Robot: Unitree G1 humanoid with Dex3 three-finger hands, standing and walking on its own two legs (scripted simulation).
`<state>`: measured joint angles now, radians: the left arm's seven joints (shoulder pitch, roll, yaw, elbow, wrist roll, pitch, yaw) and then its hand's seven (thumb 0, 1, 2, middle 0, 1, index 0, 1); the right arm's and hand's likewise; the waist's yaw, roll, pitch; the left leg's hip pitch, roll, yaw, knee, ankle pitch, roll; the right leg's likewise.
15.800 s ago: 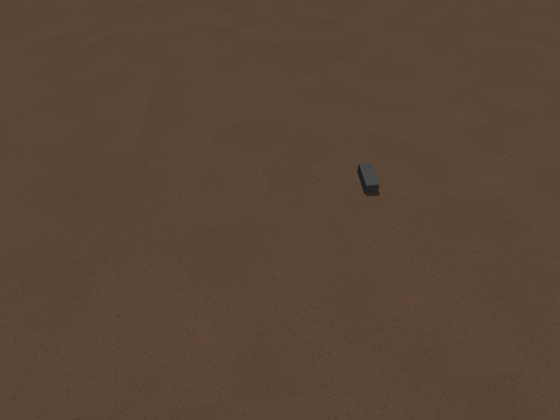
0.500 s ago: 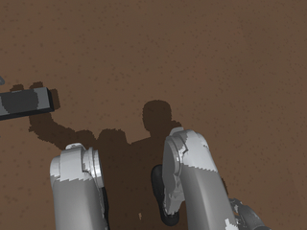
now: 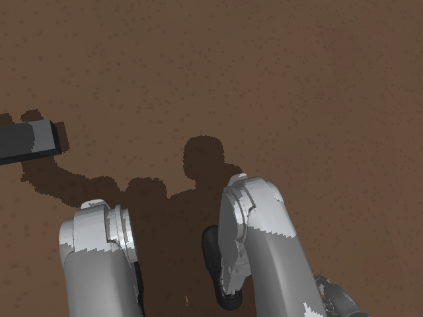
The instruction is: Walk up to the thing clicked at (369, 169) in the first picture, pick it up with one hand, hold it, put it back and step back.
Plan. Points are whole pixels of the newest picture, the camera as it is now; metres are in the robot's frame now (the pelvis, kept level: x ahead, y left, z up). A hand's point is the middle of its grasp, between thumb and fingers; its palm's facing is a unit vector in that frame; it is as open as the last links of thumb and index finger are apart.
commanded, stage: rise first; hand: left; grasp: from above
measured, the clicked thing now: (12, 144) +0.46 +0.35 -0.29
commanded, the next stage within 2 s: approach in 1.04 s
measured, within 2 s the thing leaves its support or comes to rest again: neither
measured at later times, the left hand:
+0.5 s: hand out of the picture +0.41 +0.38 -0.18, palm faces -0.44 -0.11 -0.89, open 14.2 cm
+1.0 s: hand out of the picture +0.41 +0.37 -0.17, palm faces -0.44 -0.10 -0.89, open 14.1 cm
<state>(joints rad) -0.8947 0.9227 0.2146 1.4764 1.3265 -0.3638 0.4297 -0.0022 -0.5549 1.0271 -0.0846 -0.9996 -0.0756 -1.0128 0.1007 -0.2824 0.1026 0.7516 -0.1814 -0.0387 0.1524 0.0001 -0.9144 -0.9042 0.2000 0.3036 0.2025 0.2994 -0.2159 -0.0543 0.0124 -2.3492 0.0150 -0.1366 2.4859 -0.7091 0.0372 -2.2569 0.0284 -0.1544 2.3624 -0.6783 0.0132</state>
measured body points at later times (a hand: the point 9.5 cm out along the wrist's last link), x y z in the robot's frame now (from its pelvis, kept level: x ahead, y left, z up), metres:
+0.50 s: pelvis +0.00 +0.00 +0.00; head +0.24 +0.11 +0.37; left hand +0.43 +0.38 -0.13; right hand +0.08 -0.27 -0.10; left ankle +0.07 +0.12 -0.28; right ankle +0.10 -0.11 -0.28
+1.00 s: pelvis +0.00 +0.00 +0.00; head +0.24 +0.10 +0.37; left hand +0.43 +0.38 -0.12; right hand +0.08 -0.27 -0.09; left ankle +0.07 +0.12 -0.28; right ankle +0.10 -0.11 -0.28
